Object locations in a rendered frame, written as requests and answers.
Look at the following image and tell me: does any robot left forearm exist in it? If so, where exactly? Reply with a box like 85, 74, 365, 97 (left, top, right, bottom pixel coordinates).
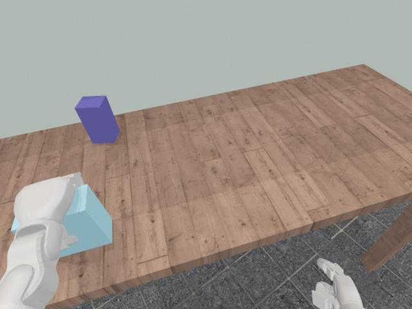
0, 219, 63, 309

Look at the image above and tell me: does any robot left hand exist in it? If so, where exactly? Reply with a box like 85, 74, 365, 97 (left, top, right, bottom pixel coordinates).
14, 172, 85, 250

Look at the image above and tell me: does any robot right hand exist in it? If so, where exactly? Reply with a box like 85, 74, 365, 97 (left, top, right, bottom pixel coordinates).
312, 258, 363, 309

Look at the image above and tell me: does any sponge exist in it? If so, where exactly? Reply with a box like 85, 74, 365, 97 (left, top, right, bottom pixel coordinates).
11, 184, 112, 258

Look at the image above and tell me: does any table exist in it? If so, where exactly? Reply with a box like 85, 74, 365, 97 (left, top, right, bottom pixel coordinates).
0, 64, 412, 309

